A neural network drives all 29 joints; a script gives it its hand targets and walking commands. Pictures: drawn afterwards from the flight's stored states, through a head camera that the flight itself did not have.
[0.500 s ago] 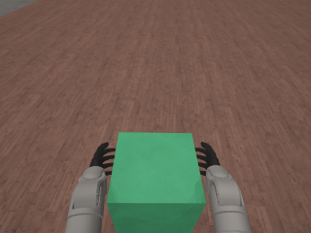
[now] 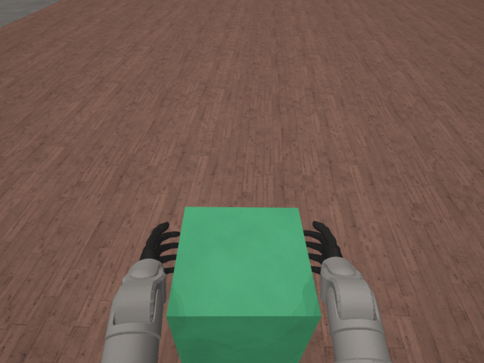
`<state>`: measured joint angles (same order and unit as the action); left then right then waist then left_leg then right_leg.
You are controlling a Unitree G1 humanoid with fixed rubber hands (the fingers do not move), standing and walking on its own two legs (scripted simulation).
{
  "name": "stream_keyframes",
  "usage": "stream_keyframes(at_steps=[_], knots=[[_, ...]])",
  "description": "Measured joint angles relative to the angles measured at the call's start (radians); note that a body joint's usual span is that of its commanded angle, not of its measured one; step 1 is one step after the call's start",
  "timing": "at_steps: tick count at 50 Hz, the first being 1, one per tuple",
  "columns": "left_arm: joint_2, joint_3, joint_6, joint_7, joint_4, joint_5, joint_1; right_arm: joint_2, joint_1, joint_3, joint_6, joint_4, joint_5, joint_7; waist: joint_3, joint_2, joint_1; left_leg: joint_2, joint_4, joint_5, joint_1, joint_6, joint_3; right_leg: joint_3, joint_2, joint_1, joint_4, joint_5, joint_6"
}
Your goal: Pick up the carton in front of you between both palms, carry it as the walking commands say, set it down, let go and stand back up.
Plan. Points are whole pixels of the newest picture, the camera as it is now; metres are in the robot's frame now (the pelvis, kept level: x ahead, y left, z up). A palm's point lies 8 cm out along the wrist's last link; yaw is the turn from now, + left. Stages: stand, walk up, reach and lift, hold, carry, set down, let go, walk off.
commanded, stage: carry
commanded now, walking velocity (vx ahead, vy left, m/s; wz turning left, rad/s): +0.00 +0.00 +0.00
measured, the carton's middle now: (240, 291) +0.29 +0.00 -0.05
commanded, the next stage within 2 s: hold in 0.32 s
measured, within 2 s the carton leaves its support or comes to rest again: neither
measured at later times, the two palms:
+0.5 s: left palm (160, 274) +0.27 +0.13 +0.04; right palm (346, 279) +0.26 -0.17 +0.04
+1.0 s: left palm (157, 273) +0.27 +0.13 +0.06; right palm (352, 287) +0.24 -0.17 +0.06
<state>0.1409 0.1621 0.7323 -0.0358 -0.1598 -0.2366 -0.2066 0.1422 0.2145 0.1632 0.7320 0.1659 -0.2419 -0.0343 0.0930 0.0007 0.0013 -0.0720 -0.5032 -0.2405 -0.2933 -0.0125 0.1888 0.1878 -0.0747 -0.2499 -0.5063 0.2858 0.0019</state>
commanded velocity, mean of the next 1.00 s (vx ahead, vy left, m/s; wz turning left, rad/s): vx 0.00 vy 0.00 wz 0.00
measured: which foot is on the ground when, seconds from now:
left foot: down 0.00-1.00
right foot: down 0.00-1.00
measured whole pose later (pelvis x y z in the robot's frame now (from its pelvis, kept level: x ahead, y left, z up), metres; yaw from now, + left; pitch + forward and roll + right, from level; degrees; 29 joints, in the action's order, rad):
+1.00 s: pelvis -0.04 +0.01 +0.01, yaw -5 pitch -9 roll +0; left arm 0.17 0.27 0.72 0.02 -0.32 -0.32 -0.32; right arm 0.17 0.32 0.28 0.71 0.33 -0.32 0.03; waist -0.02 0.00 0.00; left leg 0.01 -0.41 -0.18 -0.07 0.00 -0.03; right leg -0.05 0.01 -0.06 -0.41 0.19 0.00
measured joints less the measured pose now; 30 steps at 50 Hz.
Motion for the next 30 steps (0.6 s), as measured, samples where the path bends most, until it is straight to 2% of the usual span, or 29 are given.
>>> stream_keyframes(at_steps=[16,17,18,20,22,25,30], knots=[[0.0,0.001,0.001,0.001,-0.003,-0.002,-0.002,0.0,0.002,0.002,0.001,0.002,-0.003,0.001,0.0,-0.001,0.0,-0.006,0.0,0.009,-0.006,0.005,-0.003,0.0,0.005,-0.007,-0.002,-0.006,0.007],[0.001,0.001,-0.001,0.001,0.0,-0.003,-0.001,0.001,0.003,0.003,-0.003,0.002,-0.004,0.003,-0.023,0.0,-0.001,0.003,0.013,0.023,0.017,-0.006,-0.018,-0.011,0.011,0.016,0.011,-0.013,0.015],[0.0,-0.001,-0.001,0.003,0.009,-0.005,0.004,0.001,0.001,-0.001,-0.006,0.0,-0.006,0.006,-0.051,0.002,-0.004,0.018,0.037,0.029,0.052,-0.006,-0.061,-0.053,0.026,0.048,0.037,-0.026,0.001],[-0.003,-0.008,-0.002,0.006,0.028,-0.005,0.021,0.0,-0.005,-0.007,-0.013,-0.002,-0.01,0.013,-0.093,-0.002,-0.014,0.039,0.089,0.084,0.116,0.021,-0.146,-0.109,0.052,0.103,0.086,-0.053,0.008],[-0.004,-0.009,-0.003,0.009,0.028,-0.003,0.029,-0.001,-0.006,-0.007,-0.018,0.008,-0.013,0.017,-0.114,-0.004,-0.018,0.047,0.118,0.057,0.161,0.024,-0.183,-0.135,0.065,0.14,0.121,-0.075,0.007],[-0.002,-0.005,-0.005,0.013,0.003,-0.013,0.015,0.0,0.001,0.006,-0.016,0.023,-0.014,0.016,-0.128,-0.002,-0.006,0.051,0.136,0.064,0.191,0.034,-0.192,-0.152,0.071,0.167,0.14,-0.092,0.007],[0.006,0.022,-0.007,0.02,-0.057,-0.041,-0.029,0.005,0.027,0.034,-0.011,0.057,-0.026,0.026,-0.13,0.003,0.003,0.053,0.131,0.066,0.211,0.025,-0.189,-0.175,0.076,0.178,0.13,-0.096,0.005]])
